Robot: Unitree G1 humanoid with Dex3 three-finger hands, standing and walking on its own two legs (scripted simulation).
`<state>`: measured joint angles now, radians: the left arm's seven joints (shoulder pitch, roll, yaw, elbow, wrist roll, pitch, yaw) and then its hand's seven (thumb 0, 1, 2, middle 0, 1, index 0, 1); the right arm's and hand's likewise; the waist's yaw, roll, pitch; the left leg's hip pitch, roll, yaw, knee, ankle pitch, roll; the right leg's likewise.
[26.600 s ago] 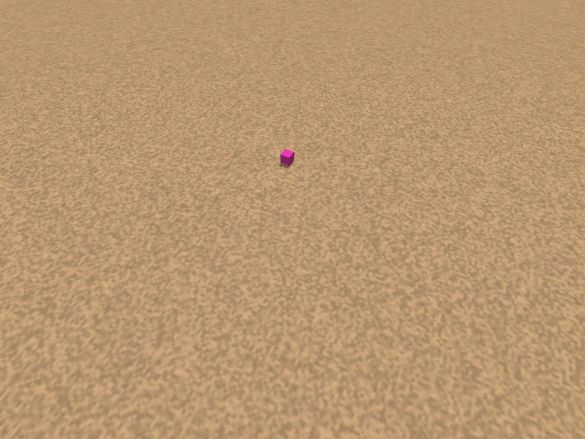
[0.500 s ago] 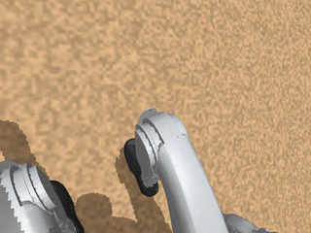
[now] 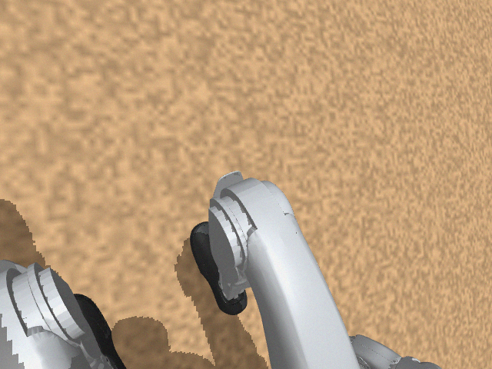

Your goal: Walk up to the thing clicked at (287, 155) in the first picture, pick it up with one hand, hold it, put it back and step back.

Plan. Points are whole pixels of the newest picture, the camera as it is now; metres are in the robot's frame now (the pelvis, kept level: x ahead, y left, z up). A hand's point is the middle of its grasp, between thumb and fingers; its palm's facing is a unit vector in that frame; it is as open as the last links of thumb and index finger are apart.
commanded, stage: open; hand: left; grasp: from above
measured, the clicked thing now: out of the picture +0.46 +0.31 -0.28
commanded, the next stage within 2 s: withdraw in 0.96 s
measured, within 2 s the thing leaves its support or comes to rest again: neither
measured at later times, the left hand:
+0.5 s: hand out of the picture +0.44 +0.29 -0.25, palm faces +0.01 -0.50 -0.87, open 11.8 cm
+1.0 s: hand out of the picture +0.44 +0.29 -0.25, palm faces +0.02 -0.50 -0.87, open 13.2 cm
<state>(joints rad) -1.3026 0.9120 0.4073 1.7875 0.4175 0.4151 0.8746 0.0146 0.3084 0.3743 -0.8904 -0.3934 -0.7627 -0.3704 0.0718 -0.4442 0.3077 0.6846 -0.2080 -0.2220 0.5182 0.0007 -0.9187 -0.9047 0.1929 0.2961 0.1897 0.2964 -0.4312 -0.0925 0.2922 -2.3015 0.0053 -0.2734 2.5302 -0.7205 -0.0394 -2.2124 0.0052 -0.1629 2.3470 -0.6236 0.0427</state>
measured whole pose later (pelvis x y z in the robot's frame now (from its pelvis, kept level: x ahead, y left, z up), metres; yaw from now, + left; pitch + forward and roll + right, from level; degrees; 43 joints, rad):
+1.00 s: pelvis +0.00 +0.00 +0.00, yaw +0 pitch +26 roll -13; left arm -1.28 0.92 0.40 1.78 0.39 0.41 0.87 0.00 -0.35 0.87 -0.20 -0.90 -0.19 -0.92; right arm 0.07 -0.45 0.32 0.68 -0.20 -0.23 0.51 0.00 -0.91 -0.90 0.19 0.30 0.19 0.30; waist -0.43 -0.10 0.30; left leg -2.28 0.00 -0.28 2.54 -0.73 -0.04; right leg -2.19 0.00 -0.17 2.35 -0.64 0.04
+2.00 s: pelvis +0.00 -0.01 +0.02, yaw +6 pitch +31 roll -5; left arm -1.03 0.64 0.10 1.58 1.03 0.05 0.40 0.00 -0.37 0.87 -0.22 -0.89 -0.23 -0.89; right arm 0.17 -0.33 0.08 0.84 -0.13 -0.23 0.23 0.00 -0.92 -0.90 0.20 0.30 0.19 0.30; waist -0.27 0.03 -0.02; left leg -2.26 0.02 -0.13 2.39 -0.68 -0.03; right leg -2.24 -0.01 -0.05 2.31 -0.62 0.02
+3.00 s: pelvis +0.02 +0.00 +0.27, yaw +11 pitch +26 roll -3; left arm 0.14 0.33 0.02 0.15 0.16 0.23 0.06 0.01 0.87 0.90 -0.21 -0.31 -0.21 -0.31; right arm 0.11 -0.22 0.01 0.54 0.04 -0.09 -0.05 0.01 -0.91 -0.90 0.20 0.30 0.20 0.30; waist -0.05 0.03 -0.20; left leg -1.46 0.03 -0.07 1.62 -0.61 -0.02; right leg -1.43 -0.03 -0.05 1.56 -0.58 0.02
